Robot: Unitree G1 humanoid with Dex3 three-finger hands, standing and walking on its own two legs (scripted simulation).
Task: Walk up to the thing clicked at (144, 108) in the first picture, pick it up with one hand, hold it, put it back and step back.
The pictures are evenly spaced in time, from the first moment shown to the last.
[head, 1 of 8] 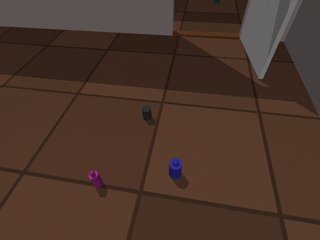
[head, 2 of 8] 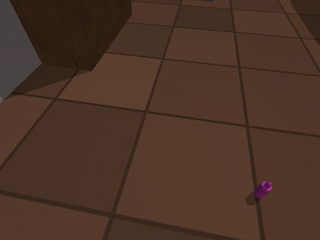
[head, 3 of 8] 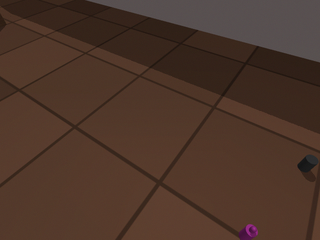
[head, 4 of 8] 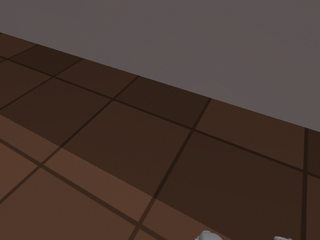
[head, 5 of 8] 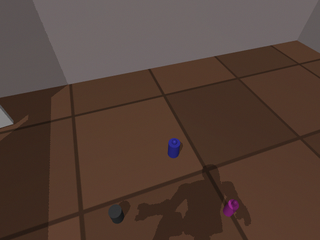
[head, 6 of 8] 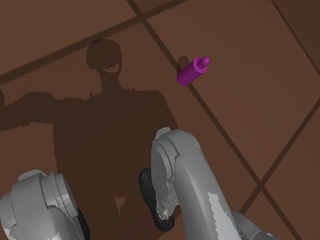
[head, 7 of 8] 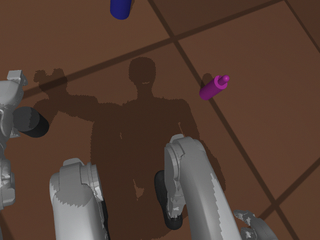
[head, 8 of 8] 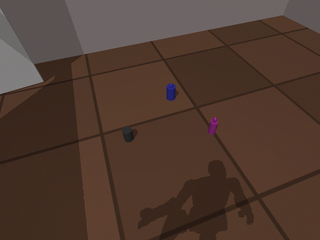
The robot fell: no
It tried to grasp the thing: yes
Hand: left
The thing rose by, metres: 0.64
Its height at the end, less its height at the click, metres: +0.00
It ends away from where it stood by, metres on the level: 0.02
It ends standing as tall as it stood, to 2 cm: yes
